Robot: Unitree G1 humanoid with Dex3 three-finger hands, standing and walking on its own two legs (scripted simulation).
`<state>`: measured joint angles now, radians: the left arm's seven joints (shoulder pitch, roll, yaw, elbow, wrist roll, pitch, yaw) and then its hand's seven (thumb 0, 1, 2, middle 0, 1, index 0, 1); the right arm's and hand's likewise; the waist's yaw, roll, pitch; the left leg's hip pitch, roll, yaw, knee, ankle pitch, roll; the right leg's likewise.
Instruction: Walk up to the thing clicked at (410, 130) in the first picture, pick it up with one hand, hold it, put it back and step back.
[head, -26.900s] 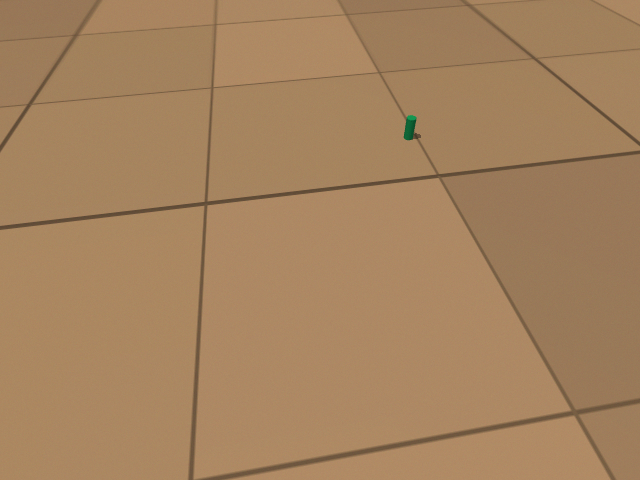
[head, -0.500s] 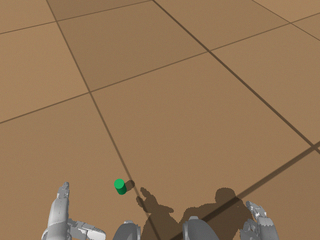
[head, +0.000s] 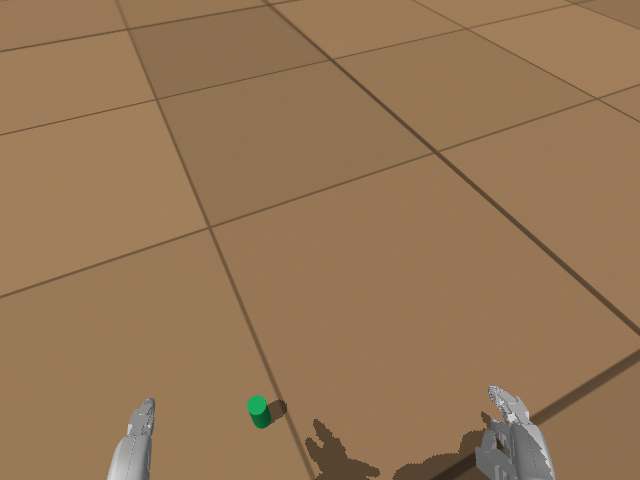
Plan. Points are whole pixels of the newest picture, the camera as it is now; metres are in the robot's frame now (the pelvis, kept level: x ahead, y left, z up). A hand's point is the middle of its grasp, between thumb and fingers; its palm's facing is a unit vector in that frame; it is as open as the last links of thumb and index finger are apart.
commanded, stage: home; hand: left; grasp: from the side
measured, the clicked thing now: (259, 412) +0.42 +0.19 -0.66
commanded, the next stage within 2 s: stand in 1.34 s
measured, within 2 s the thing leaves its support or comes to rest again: neither
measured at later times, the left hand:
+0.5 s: hand (192, 477) +0.16 +0.17 -0.06, palm faces +0.10 -0.95 -0.29, open 17.5 cm
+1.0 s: hand out of the picture +0.15 +0.17 -0.05, palm faces +0.11 -0.95 -0.28, open 17.4 cm
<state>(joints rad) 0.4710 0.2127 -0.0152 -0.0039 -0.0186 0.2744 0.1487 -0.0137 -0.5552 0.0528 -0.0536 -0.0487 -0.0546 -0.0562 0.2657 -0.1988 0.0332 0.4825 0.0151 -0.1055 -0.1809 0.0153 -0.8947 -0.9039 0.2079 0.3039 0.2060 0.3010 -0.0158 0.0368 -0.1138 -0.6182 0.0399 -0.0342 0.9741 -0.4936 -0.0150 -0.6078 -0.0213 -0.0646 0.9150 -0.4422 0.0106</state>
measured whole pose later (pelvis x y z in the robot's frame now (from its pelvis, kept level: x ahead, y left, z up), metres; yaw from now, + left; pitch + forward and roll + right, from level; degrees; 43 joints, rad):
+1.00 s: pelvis -0.01 -0.01 +0.00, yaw +0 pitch +6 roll -1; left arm 0.46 0.20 -0.01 0.03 -0.02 0.26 0.13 -0.01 -0.53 0.07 -0.06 -0.06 -0.06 -0.06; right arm 0.28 -0.20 0.03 0.52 0.01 -0.14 -0.18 0.02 -0.90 -0.90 0.21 0.30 0.20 0.30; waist -0.02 0.03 -0.10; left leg -0.59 0.05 -0.03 0.94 -0.46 -0.03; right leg -0.59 -0.01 -0.06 0.90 -0.42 0.00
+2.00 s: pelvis -0.01 -0.01 +0.02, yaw +0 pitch +1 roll +0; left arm 0.24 0.29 0.00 0.59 0.05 0.04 0.02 0.00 0.77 0.88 -0.20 -0.29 -0.21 -0.30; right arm 0.18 -0.28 -0.02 0.78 -0.06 -0.03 -0.03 0.01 -0.90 -0.90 0.21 0.30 0.21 0.30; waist 0.01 -0.01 0.01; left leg -0.43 0.01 -0.01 0.82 -0.42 -0.01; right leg -0.45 -0.05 -0.04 0.82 -0.40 0.00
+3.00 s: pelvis -0.01 +0.00 +0.06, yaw +1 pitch -4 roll +0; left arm 0.11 0.32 0.01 1.19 0.02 -0.01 0.01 0.00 0.90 0.90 -0.20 -0.30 -0.20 -0.30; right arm 0.13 -0.33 -0.01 1.15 -0.02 0.00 0.00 0.01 -0.90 -0.90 0.21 0.30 0.20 0.30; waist 0.01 0.02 0.06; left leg -0.10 0.01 -0.01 0.34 -0.18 -0.01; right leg -0.12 -0.04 -0.06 0.34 -0.16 0.02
